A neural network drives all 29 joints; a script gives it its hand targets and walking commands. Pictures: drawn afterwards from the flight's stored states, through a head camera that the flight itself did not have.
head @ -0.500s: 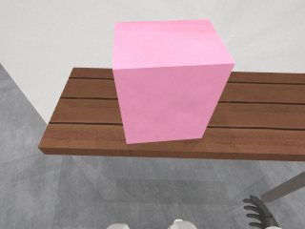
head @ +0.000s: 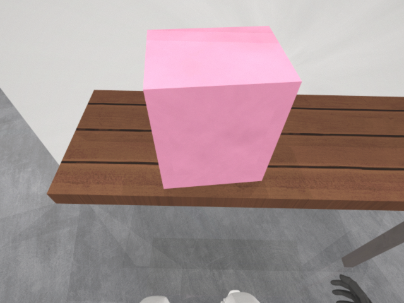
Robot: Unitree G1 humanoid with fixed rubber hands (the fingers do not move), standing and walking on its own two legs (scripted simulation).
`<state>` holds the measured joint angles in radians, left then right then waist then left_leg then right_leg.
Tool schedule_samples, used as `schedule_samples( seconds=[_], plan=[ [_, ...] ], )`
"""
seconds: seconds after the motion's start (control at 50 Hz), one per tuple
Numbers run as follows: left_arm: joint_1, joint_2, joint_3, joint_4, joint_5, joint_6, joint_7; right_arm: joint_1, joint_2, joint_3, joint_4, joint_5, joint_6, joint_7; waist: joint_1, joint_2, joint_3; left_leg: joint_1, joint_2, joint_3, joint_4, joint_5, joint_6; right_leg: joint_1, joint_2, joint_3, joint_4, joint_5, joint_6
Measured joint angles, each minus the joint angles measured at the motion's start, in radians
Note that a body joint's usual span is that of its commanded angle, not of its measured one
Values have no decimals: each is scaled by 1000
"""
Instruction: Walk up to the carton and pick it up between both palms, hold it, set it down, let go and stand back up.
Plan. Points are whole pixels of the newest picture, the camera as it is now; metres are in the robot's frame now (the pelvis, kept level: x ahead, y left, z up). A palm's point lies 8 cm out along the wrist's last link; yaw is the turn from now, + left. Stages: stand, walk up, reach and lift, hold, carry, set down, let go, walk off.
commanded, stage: walk up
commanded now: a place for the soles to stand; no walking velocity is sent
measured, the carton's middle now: (211, 114) +0.46 +0.01 +0.11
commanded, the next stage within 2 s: reach and lift in 0.10 s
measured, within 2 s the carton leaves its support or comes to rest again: neither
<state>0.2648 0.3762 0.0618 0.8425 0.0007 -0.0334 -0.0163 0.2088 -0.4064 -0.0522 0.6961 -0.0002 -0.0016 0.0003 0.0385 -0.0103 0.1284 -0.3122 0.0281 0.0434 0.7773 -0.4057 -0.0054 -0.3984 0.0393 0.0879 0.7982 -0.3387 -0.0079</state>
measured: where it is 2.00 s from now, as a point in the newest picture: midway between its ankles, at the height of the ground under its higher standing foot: outside the picture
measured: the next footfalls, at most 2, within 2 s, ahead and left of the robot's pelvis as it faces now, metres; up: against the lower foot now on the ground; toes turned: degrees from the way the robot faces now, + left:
left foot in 1.70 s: -0.04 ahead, +0.11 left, +0.00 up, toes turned +14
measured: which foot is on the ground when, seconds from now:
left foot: down 0.00-1.00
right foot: down 0.00-1.00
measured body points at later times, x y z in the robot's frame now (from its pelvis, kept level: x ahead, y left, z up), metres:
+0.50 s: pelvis +0.00 +0.00 +0.00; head +0.03 -0.01 +0.45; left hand +0.17 +0.30 -0.07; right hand +0.14 -0.29 -0.09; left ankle +0.01 +0.13 -0.71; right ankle +0.06 -0.11 -0.71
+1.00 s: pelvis -0.04 -0.02 +0.02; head -0.07 -0.05 +0.47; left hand +0.15 +0.26 +0.01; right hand +0.17 -0.28 -0.01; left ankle +0.01 +0.13 -0.70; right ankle +0.06 -0.11 -0.71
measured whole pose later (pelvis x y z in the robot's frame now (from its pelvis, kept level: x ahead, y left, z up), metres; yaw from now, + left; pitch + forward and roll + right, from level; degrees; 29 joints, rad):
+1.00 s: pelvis -0.04 -0.02 +0.02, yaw +1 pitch -6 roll +2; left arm 0.12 0.27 0.06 0.41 0.00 0.22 0.08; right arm 0.27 -0.33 -0.11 0.33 -0.01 -0.05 0.11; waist 0.03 0.04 0.01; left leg -0.24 0.03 0.04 0.57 -0.27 0.03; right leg -0.32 0.04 0.08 0.60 -0.18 -0.01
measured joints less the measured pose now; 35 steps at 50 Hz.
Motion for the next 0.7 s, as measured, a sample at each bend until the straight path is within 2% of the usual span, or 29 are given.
schedule_samples(
  seconds=[0.12, 0.2, 0.28, 0.36, 0.46, 0.62, 0.7],
  plan=[
    [-3, 0, 0, 0, 0, 3, 1, 0, 14, 4, 0, 0, -3, 0, 0, -11, 0, 0, -1, 0, 0, 0, -2, 0, -1, 1, 0, 0, -1],
    [-65, -1, 0, -65, 0, 219, 48, -66, 48, -74, 186, -9, -155, 32, 0, 1, 4, -2, -1, 0, 15, -8, -5, -2, -1, 0, 14, -6, -1],
    [-132, -4, 0, -170, 0, 314, 61, -85, 70, -110, 216, -11, -207, 41, -2, 30, 6, -2, -1, 0, 24, -14, -5, -2, -1, 0, 23, -13, 2],
    [-174, -4, 0, -274, 0, 327, 51, -94, 93, -116, 216, -11, -231, 42, -8, 37, 6, -2, 0, 0, 22, -12, -8, -2, -1, 0, 23, -13, 3],
    [-180, -7, 0, -309, 0, 328, 39, -60, 108, -92, 186, -11, -241, 44, -8, 8, 3, 12, 0, 0, -18, 12, -16, 8, -1, 0, -8, 6, 3],
    [-150, -45, 0, -409, 0, 315, 74, 31, 93, -85, 17, -11, -256, 69, -8, -31, -6, 48, 1, 0, -129, 91, -17, 49, -2, 1, -129, 89, 3],
    [-145, -52, 0, -421, 0, 304, 93, 53, 89, -82, -41, -11, -244, 89, -8, -37, -20, 63, 2, 0, -174, 127, -17, 68, -3, 1, -180, 129, 3]
  ],
)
